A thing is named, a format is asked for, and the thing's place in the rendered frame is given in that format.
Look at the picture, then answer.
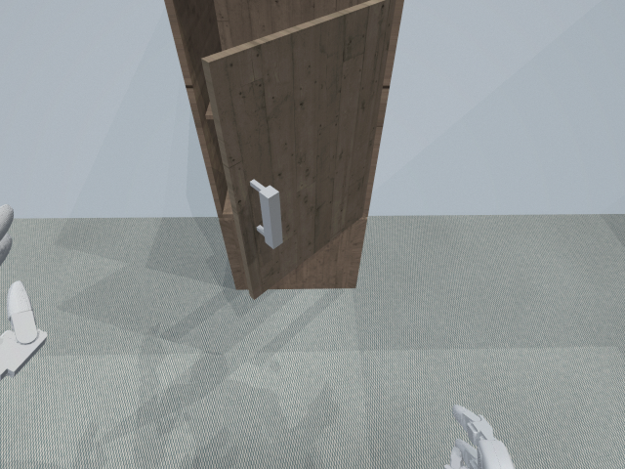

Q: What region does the robot left hand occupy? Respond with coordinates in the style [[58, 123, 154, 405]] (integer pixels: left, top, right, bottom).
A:
[[0, 204, 47, 381]]

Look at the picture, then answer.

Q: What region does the cupboard door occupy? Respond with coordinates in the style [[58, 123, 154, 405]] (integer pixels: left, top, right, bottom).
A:
[[201, 0, 396, 300]]

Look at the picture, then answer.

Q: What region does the robot right hand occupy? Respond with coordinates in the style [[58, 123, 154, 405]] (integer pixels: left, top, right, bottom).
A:
[[444, 405, 516, 469]]

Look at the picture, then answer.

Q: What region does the handle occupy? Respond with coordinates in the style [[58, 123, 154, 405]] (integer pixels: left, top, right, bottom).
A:
[[250, 180, 283, 249]]

